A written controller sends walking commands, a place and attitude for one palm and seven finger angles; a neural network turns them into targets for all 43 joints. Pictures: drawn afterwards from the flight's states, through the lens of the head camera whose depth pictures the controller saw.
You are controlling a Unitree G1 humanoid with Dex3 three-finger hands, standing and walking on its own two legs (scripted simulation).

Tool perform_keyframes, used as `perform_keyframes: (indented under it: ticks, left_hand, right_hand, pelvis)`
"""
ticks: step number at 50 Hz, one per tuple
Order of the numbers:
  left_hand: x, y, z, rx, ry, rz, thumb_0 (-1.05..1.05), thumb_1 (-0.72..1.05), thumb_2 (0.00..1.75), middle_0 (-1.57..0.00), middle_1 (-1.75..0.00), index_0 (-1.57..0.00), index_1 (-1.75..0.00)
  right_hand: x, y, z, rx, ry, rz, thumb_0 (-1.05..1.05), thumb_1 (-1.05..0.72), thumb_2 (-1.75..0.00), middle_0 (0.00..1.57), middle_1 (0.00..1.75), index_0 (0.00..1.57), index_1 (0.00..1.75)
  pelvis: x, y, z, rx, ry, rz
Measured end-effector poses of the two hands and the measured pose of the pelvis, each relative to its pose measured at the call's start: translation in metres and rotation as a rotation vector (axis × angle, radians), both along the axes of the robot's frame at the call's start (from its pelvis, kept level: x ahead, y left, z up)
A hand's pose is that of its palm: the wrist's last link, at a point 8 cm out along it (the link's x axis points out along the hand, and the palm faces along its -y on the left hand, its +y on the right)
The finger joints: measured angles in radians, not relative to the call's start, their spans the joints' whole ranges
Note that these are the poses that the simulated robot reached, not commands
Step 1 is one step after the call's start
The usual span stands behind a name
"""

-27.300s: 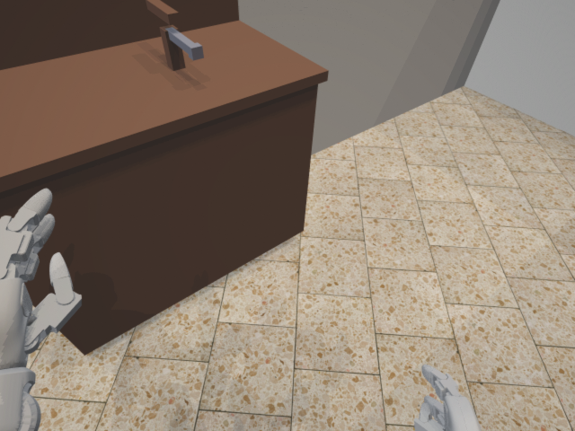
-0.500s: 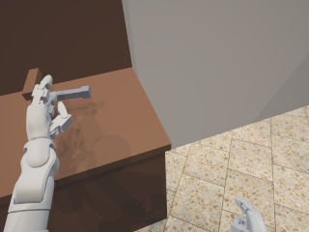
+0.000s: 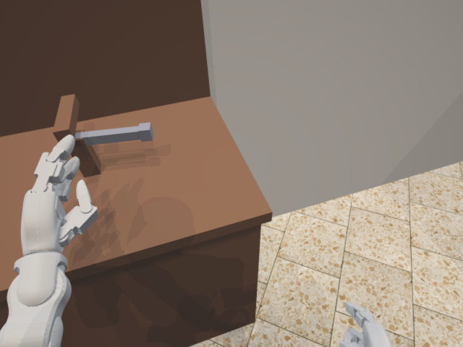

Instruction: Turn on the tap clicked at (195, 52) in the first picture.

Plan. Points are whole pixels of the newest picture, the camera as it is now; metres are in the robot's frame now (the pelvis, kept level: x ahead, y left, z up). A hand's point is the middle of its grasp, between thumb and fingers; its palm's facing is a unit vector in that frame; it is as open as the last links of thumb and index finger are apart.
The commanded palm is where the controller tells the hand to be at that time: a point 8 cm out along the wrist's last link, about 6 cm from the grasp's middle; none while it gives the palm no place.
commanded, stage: draw the hand back beside the body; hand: left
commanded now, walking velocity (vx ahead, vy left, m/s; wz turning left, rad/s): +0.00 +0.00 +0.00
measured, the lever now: (146, 132) +0.49 +0.24 +0.13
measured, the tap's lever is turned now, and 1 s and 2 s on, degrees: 80 80 80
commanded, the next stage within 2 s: step back with the hand held close in 0.58 s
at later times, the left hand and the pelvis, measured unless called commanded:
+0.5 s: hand (65, 243) +0.20 +0.25 +0.15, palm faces +0.45 -0.83 -0.33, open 7.4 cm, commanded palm +0.16 +0.29 +0.16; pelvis +0.01 +0.01 +0.00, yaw +1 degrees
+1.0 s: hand (77, 256) +0.19 +0.24 +0.14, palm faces +0.34 -0.82 -0.45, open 7.4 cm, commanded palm +0.14 +0.28 +0.17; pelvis -0.01 +0.00 -0.01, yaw +1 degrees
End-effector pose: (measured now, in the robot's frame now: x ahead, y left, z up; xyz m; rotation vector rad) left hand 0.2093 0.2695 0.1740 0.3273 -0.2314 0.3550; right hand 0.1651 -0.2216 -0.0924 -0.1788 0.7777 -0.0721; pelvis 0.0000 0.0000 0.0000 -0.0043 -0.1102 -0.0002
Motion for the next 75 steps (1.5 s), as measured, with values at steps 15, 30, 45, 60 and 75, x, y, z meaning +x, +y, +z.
perform_keyframes:
  ticks: [15,30,45,60,75]
  left_hand:
    - [-0.039,0.018,-0.01,0.031,0.063,0.062,0.01,0.89,0.9,-0.21,-0.29,-0.21,-0.3]
    - [-0.043,0.016,-0.011,0.031,0.076,0.102,0.01,0.89,0.9,-0.21,-0.3,-0.21,-0.3]
    - [-0.044,0.007,-0.005,0.134,0.116,0.056,0.01,0.89,0.9,-0.21,-0.3,-0.21,-0.3]
    - [-0.092,0.012,-0.014,0.158,0.122,0.051,0.01,0.88,0.9,-0.21,-0.3,-0.22,-0.3]
    - [-0.13,0.038,-0.008,0.191,0.046,0.111,0.01,0.88,0.9,-0.21,-0.3,-0.22,-0.3]
  right_hand:
    - [0.023,0.017,0.01,-0.002,-0.063,0.042,0.01,-0.91,-0.9,0.2,0.3,0.2,0.3]
    - [0.028,0.017,0.007,-0.003,-0.059,0.067,0.01,-0.91,-0.9,0.2,0.3,0.2,0.3]
    - [0.016,-0.01,0.004,-0.016,-0.033,-0.019,0.01,-0.91,-0.9,0.2,0.3,0.2,0.3]
    - [-0.039,-0.011,-0.005,-0.049,0.009,-0.058,0.01,-0.91,-0.9,0.2,0.3,0.2,0.3]
    - [-0.09,0.018,-0.011,-0.043,0.042,-0.026,0.01,-0.91,-0.9,0.2,0.3,0.2,0.3]
  pelvis:
    - [0.007,0.008,-0.001,-0.003,0.005,0.009]
    - [0.009,0.003,-0.002,-0.002,0.008,0.02]
    - [0.0,-0.002,-0.004,-0.004,0.087,0.011]
    - [-0.048,0.004,-0.013,-0.011,0.115,0.016]
    - [-0.078,0.014,-0.014,-0.027,0.157,0.044]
